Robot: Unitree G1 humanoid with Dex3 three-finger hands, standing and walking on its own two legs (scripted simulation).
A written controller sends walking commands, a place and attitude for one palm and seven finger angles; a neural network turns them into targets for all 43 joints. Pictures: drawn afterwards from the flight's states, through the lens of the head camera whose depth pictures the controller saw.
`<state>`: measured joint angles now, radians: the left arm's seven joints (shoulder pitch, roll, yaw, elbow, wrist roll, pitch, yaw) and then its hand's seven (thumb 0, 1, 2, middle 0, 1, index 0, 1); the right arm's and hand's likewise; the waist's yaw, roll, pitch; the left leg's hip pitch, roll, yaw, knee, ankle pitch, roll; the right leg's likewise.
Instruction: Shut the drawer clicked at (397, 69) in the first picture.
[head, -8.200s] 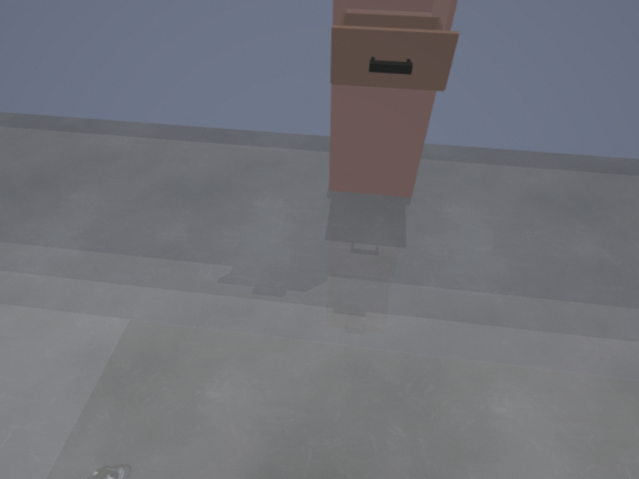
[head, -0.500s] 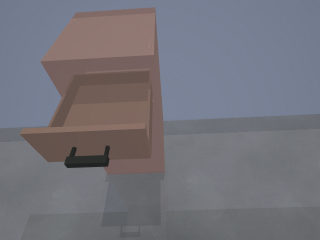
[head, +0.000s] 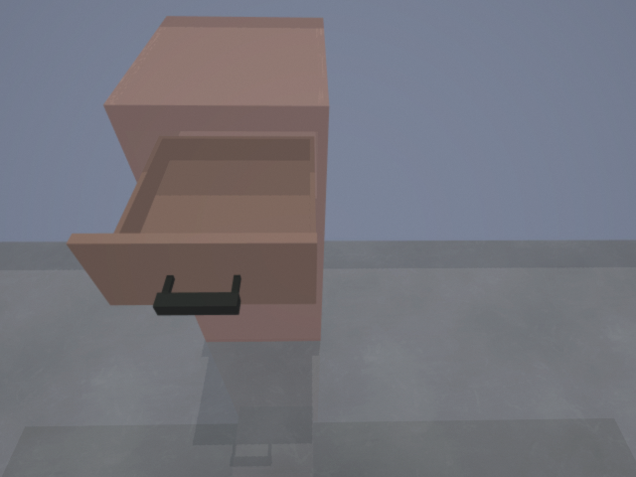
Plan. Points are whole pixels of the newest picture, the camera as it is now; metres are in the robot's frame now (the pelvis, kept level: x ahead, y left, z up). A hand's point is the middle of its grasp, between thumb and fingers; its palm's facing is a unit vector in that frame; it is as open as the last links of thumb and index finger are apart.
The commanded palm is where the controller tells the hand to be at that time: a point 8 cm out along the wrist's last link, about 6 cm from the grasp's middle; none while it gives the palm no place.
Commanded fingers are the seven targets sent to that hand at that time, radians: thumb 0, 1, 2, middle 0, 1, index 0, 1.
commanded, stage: look again from close up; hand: left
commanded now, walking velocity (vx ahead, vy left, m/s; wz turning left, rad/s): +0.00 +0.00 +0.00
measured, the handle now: (200, 292) +0.37 +0.21 -0.01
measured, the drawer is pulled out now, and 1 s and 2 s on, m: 0.28 0.28 0.28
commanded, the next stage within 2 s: shuffle to correct the standing spot in 0.54 s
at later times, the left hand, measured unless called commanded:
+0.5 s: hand out of the picture +0.03 +0.17 -0.17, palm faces +0.02 -0.97 -0.24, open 7.3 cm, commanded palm none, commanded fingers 0.00 0.90 0.90 -0.20 -0.30 -0.20 -0.30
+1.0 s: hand out of the picture +0.03 +0.16 -0.19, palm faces +0.08 -0.98 -0.19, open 7.3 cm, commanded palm none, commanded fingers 0.00 0.90 0.90 -0.20 -0.30 -0.20 -0.30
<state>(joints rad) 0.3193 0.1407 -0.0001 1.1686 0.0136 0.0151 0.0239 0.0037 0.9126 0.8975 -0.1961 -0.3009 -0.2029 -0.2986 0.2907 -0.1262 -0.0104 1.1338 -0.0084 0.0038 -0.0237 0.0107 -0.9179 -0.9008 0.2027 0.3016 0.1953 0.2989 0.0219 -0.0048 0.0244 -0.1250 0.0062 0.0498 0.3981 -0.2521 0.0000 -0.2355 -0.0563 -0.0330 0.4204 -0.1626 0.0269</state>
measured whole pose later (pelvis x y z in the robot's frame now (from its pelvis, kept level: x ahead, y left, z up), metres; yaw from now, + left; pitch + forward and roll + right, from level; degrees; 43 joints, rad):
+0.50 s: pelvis +0.01 -0.01 +0.00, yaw +0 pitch -1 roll +1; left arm 0.26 0.15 -0.01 1.09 0.01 -0.01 0.03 0.00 0.92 0.90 -0.20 -0.30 -0.20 -0.30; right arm 0.33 -0.16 0.02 1.08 -0.02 -0.02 -0.01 0.01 -0.91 -0.90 0.20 0.30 0.19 0.30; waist 0.00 0.04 0.02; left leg -0.13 0.01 0.05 0.45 -0.29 -0.01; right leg -0.26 -0.06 -0.03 0.51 -0.23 0.01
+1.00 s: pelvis +0.05 -0.02 -0.02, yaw +3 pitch +0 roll +1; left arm 0.32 0.16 0.02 1.09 0.02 0.00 0.00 0.00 0.91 0.90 -0.20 -0.30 -0.20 -0.30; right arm 0.38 -0.15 0.01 1.11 -0.03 -0.03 -0.02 0.00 -0.91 -0.90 0.20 0.30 0.19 0.30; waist 0.00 -0.01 0.03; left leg -0.15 0.02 0.00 0.55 -0.41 -0.02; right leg -0.27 -0.06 -0.08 0.65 -0.37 -0.03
